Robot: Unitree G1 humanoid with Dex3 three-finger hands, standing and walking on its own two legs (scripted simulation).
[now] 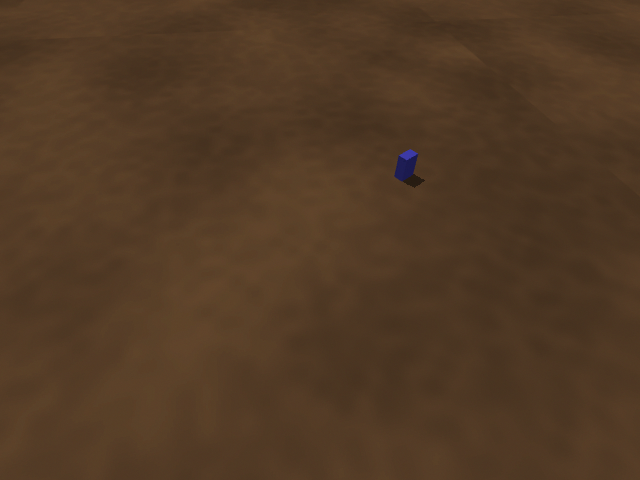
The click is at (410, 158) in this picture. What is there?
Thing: carton on end
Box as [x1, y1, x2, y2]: [394, 149, 417, 180]
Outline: 410,149 398,156 394,176 400,180 403,180 408,177 413,172 417,153
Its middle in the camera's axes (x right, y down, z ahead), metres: +0.45 -0.40 +2.00
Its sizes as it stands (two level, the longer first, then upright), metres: 0.090 0.054 0.134
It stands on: the floor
